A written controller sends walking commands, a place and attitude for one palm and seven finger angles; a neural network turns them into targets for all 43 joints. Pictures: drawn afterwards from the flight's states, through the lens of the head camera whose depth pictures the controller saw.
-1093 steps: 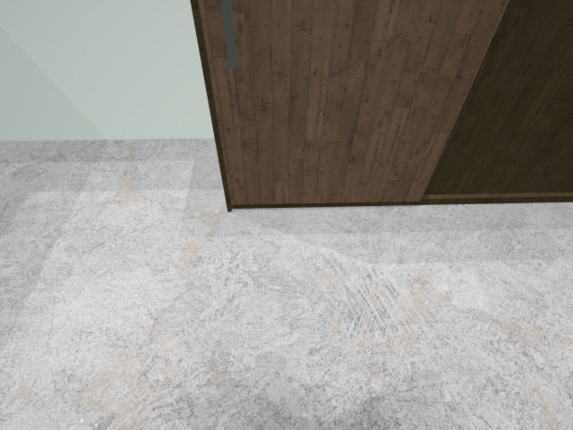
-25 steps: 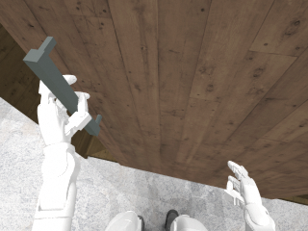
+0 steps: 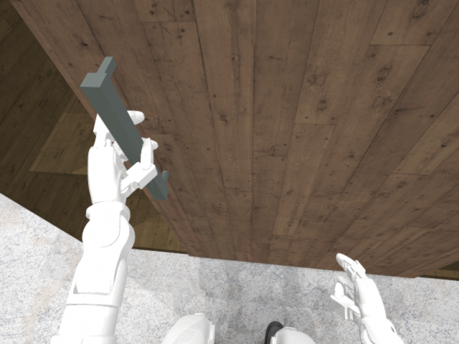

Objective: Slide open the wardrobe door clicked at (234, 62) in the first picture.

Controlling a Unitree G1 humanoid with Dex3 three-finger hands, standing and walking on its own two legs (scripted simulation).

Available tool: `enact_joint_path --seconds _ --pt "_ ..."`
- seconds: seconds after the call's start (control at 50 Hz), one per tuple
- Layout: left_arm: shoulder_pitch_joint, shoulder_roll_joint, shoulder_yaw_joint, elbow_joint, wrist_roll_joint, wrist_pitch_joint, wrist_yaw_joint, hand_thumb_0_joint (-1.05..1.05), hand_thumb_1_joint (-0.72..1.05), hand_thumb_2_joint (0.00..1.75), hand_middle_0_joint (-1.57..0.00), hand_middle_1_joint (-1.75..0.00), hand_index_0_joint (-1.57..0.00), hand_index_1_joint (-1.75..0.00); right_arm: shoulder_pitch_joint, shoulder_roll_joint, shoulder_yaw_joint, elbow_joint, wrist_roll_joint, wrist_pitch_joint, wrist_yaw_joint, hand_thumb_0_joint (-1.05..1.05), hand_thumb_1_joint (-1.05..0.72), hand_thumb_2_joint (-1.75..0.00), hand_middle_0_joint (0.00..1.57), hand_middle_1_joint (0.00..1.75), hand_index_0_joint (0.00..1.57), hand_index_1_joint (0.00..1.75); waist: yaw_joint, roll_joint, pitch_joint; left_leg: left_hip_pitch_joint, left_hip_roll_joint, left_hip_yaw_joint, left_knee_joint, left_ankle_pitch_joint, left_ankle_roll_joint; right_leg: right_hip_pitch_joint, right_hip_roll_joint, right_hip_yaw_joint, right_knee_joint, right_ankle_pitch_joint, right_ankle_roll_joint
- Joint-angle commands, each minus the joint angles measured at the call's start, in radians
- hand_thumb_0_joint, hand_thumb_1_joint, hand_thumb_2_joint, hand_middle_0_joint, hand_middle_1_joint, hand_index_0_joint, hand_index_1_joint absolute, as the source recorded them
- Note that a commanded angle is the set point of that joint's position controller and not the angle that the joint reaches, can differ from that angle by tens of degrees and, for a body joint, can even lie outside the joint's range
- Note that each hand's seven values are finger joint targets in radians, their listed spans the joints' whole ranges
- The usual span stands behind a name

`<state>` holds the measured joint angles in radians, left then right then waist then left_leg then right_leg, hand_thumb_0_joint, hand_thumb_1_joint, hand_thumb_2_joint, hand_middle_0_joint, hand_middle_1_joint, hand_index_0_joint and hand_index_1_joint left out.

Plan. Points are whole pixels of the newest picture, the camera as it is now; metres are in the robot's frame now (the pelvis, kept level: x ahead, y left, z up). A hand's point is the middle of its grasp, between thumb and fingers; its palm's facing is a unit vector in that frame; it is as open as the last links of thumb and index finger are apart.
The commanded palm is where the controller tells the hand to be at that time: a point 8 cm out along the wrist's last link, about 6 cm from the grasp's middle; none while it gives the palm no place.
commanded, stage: step sideways, sliding the door along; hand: left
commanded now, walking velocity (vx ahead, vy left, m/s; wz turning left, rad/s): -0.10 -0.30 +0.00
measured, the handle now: (140, 143) +0.39 +0.19 +0.11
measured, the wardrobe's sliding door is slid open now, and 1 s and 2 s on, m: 0.44 0.45 0.45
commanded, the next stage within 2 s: stop walking and hold the door there in 0.22 s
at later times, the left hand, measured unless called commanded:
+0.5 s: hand (155, 162) +0.35 +0.15 +0.12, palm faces +0.45 -0.85 -0.28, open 6.7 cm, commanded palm +0.31 +0.17 +0.10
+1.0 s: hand (157, 161) +0.35 +0.15 +0.12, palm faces +0.48 -0.85 -0.22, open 6.5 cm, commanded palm +0.31 +0.17 +0.10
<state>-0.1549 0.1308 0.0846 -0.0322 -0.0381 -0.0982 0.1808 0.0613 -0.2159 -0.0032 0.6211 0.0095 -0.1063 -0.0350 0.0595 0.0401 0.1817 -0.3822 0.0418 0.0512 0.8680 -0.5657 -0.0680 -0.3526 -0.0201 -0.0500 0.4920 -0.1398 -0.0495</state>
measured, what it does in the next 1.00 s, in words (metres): steps to the right: left foot, then right foot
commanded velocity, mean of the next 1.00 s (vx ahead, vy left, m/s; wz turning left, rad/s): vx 0.01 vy -0.01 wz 0.01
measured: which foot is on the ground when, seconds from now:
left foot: up 0.00-0.06, down 0.08-0.42, up 0.44-0.62, down 0.64-1.00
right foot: down 0.00-0.08, up 0.10-0.38, down 0.40-0.66, up 0.68-0.90, down 0.92-1.00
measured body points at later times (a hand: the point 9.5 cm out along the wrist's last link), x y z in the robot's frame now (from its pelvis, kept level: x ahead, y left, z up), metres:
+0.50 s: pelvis -0.05 -0.13 -0.01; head +0.02 -0.15 +0.43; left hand +0.32 +0.20 +0.13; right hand +0.09 -0.38 -0.13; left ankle -0.04 +0.05 -0.70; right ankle -0.07 -0.26 -0.74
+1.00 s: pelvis -0.07 -0.14 +0.00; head -0.05 -0.15 +0.45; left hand +0.31 +0.19 +0.14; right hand +0.01 -0.41 -0.12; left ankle -0.02 -0.04 -0.74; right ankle -0.08 -0.25 -0.74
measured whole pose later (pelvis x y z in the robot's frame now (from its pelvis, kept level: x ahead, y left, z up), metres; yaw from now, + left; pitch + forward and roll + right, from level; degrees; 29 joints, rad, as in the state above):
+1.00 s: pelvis -0.07 -0.14 +0.00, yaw -6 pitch +0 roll -1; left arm -0.48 0.51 0.41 0.77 -0.07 -0.08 0.16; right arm 0.26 -0.26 0.03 0.69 0.04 -0.05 -0.09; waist -0.02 0.04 0.04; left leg -0.31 0.07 0.17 0.53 -0.22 0.02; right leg -0.24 0.00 -0.09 0.51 -0.26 -0.02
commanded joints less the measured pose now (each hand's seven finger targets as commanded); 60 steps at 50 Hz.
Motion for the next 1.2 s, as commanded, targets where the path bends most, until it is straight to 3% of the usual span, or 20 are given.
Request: enact_joint_path --seconds 0.0,0.02,0.06,0.08,0.12,0.18,0.3,0.32,0.34,0.36,0.4,0.42,0.46,0.58,0.62,0.66,0.74,0.84,0.94,1.18 --pt "-0.349 0.140 -0.086 -0.372 0.037 -0.185 -0.080 0.00 0.90 0.90 -0.45 -1.40 -0.45 -1.40 0.029 -0.038 -0.024 -0.132 -0.002 -0.013 -0.028 0.00 -0.90 -0.90 0.20 0.30 0.20 0.30 -0.072 -0.206 -0.596 0.214 0.021 0.032 -0.319 0.242 0.015 0.325 -0.204 0.188 0.046 0.783 -0.084" --pt "-0.356 0.167 -0.075 -0.357 0.022 -0.181 -0.081 0.00 0.90 0.90 -0.45 -1.40 -0.45 -1.40 0.036 -0.055 -0.030 -0.138 0.005 -0.001 -0.033 0.00 -0.90 -0.90 0.20 0.30 0.20 0.30 -0.090 -0.127 -0.577 0.363 0.088 0.004 -0.432 0.414 0.036 0.184 -0.168 0.150 0.103 0.584 -0.043" --pt "-0.416 0.095 -0.129 -0.381 0.011 -0.175 -0.108 0.00 0.90 0.90 -0.45 -1.40 -0.45 -1.40 0.000 -0.111 -0.061 -0.181 -0.005 -0.012 -0.022 0.00 -0.90 -0.90 0.20 0.30 0.20 0.30 -0.064 0.228 -0.540 0.562 0.560 -0.422 -0.525 1.207 0.274 -0.211 0.015 0.090 0.426 -0.381 0.086" --pt "-0.432 0.091 -0.108 -0.295 0.032 -0.164 -0.105 0.00 0.90 0.90 -0.45 -1.40 -0.45 -1.40 -0.018 -0.119 -0.060 -0.178 -0.008 -0.024 -0.004 0.00 -0.90 -0.90 0.20 0.30 0.20 0.30 -0.053 0.126 -0.520 0.496 0.546 -0.376 -0.505 1.041 0.294 -0.195 0.036 0.165 0.571 -0.361 0.065" --pt "-0.586 0.017 -0.198 -0.373 0.019 -0.144 -0.120 0.00 0.90 0.90 -0.45 -1.40 -0.45 -1.40 -0.012 -0.101 -0.050 -0.181 -0.010 -0.045 0.003 0.00 -0.90 -0.90 0.20 0.30 0.20 0.30 -0.067 0.304 -0.467 0.528 0.486 -0.277 -0.441 1.126 0.265 -0.269 -0.014 0.160 0.578 -0.347 0.072" --pt "-0.582 -0.036 -0.248 -0.232 0.009 -0.071 -0.126 0.00 0.90 0.90 -0.45 -1.40 -0.45 -1.40 0.048 -0.143 -0.072 -0.151 0.010 -0.046 0.017 0.00 -0.90 -0.90 0.20 0.30 0.20 0.30 -0.070 0.215 -0.451 0.470 0.377 -0.079 -0.429 1.010 0.189 -0.161 -0.006 0.055 0.497 -0.221 0.083" --pt "-0.696 0.008 -0.206 -0.117 -0.015 -0.052 -0.107 0.00 0.90 0.90 -0.45 -1.40 -0.45 -1.40 0.091 -0.153 -0.072 -0.141 0.023 -0.044 0.010 0.00 -0.90 -0.90 0.20 0.30 0.20 0.30 -0.104 0.338 -0.457 0.447 0.317 -0.034 -0.389 0.999 0.148 0.049 0.048 -0.063 0.171 -0.228 0.085" --pt "-0.453 0.606 0.387 0.230 0.021 -0.048 -0.048 0.00 0.90 0.90 -0.45 -1.40 -0.45 -1.40 0.152 -0.225 -0.094 -0.064 0.012 -0.022 -0.004 0.00 -0.90 -0.90 0.20 0.30 0.20 0.30 -0.063 0.354 -0.464 0.445 0.284 0.019 -0.373 0.995 0.126 0.033 0.059 -0.078 0.106 -0.190 0.092" --pt "-0.470 0.440 0.212 0.185 0.021 -0.061 -0.076 0.00 0.90 0.90 -0.45 -1.40 -0.45 -1.40 0.155 -0.186 -0.076 -0.099 0.017 -0.014 0.002 0.00 -0.90 -0.90 0.20 0.30 0.20 0.30 -0.061 0.333 -0.466 0.402 0.250 0.004 -0.273 0.964 0.100 0.110 0.026 -0.059 -0.069 -0.086 0.080" --pt "-0.561 0.410 0.167 0.096 0.027 -0.089 -0.087 0.00 0.90 0.90 -0.45 -1.40 -0.45 -1.40 0.137 -0.155 -0.060 -0.103 0.029 -0.021 0.006 0.00 -0.90 -0.90 0.20 0.30 0.20 0.30 -0.075 0.264 -0.490 0.344 0.181 0.060 -0.190 0.808 0.059 0.216 -0.033 -0.025 -0.157 0.170 0.067" --pt "-0.499 0.637 0.361 0.243 0.042 -0.096 -0.058 0.00 0.90 0.90 -0.45 -1.40 -0.45 -1.40 0.087 -0.116 -0.050 -0.105 0.028 -0.018 -0.024 0.00 -0.90 -0.90 0.20 0.30 0.20 0.30 -0.057 -0.148 -0.500 -0.109 0.016 0.059 0.091 -0.004 0.025 0.467 -0.315 0.193 -0.033 0.966 -0.058" --pt "-0.429 0.691 0.407 0.312 0.032 -0.066 -0.051 0.00 0.90 0.90 -0.45 -1.40 -0.45 -1.40 0.079 -0.145 -0.048 -0.090 0.039 -0.007 -0.041 0.00 -0.90 -0.90 0.20 0.30 0.20 0.30 -0.031 -0.266 -0.544 -0.178 0.001 -0.014 0.208 -0.060 0.035 0.532 -0.337 0.220 0.023 1.048 -0.091" --pt "-0.562 0.538 0.296 0.221 0.020 -0.060 -0.047 0.00 0.90 0.90 -0.45 -1.40 -0.45 -1.40 0.041 -0.134 -0.027 -0.083 0.041 -0.030 -0.059 0.00 -0.90 -0.90 0.20 0.30 0.20 0.30 -0.041 -0.239 -0.529 -0.199 0.013 -0.058 0.157 -0.038 0.045 0.565 -0.339 0.235 0.081 0.998 -0.121" --pt "-0.602 0.508 0.268 0.351 0.018 -0.075 -0.033 0.00 0.90 0.90 -0.45 -1.40 -0.45 -1.40 0.094 -0.186 -0.051 -0.047 0.027 -0.001 -0.081 0.00 -0.90 -0.90 0.20 0.30 0.20 0.30 -0.074 -0.172 -0.494 0.198 0.008 0.043 -0.409 0.449 0.040 0.301 -0.234 0.114 0.084 0.604 -0.014" --pt "-0.600 0.452 0.193 0.329 0.013 -0.080 -0.042 0.00 0.90 0.90 -0.45 -1.40 -0.45 -1.40 0.108 -0.236 -0.070 -0.062 0.039 0.009 -0.071 0.00 -0.90 -0.90 0.20 0.30 0.20 0.30 -0.067 0.111 -0.499 0.373 0.221 -0.141 -0.391 0.942 0.137 0.088 -0.093 0.037 0.142 0.040 0.061" --pt "-0.557 0.476 0.210 0.378 0.029 -0.079 -0.040 0.00 0.90 0.90 -0.45 -1.40 -0.45 -1.40 0.134 -0.224 -0.057 -0.061 0.022 0.010 -0.056 0.00 -0.90 -0.90 0.20 0.30 0.20 0.30 -0.080 0.279 -0.479 0.412 0.290 -0.239 -0.495 0.969 0.176 -0.046 -0.016 0.015 0.316 -0.421 0.059" --pt "-0.621 0.481 0.181 0.341 0.025 -0.066 -0.044 0.00 0.90 0.90 -0.45 -1.40 -0.45 -1.40 0.146 -0.217 -0.047 -0.061 0.027 -0.005 -0.051 0.00 -0.90 -0.90 0.20 0.30 0.20 0.30 -0.084 0.218 -0.462 0.464 0.239 -0.116 -0.445 1.056 0.175 -0.042 -0.017 -0.002 0.277 -0.297 0.058" --pt "-0.582 0.540 0.222 0.472 0.019 -0.043 -0.047 0.00 0.90 0.90 -0.45 -1.40 -0.45 -1.40 0.156 -0.222 -0.028 -0.066 0.027 0.002 -0.062 0.00 -0.90 -0.90 0.20 0.30 0.20 0.30 -0.074 0.179 -0.436 0.330 0.219 -0.057 -0.452 0.778 0.146 0.130 -0.021 -0.021 0.002 -0.137 0.057" --pt "-0.601 0.649 0.313 0.592 0.017 -0.057 -0.039 0.00 0.90 0.90 -0.45 -1.40 -0.45 -1.40 0.176 -0.222 -0.037 -0.043 0.037 0.015 -0.083 0.00 -0.90 -0.90 0.20 0.30 0.20 0.30 -0.084 -0.042 -0.486 0.195 0.096 0.008 -0.346 0.502 0.057 0.243 -0.178 0.151 -0.054 0.367 -0.002" --pt "-0.636 0.610 0.264 0.761 0.025 -0.086 -0.046 0.00 0.90 0.90 -0.45 -1.40 -0.45 -1.40 0.192 -0.241 -0.036 -0.003 0.034 0.024 -0.097 0.00 -0.90 -0.90 0.20 0.30 0.20 0.30 -0.078 0.083 -0.385 0.218 0.174 -0.067 -0.508 0.442 0.100 0.101 -0.062 0.057 -0.049 -0.039 0.044"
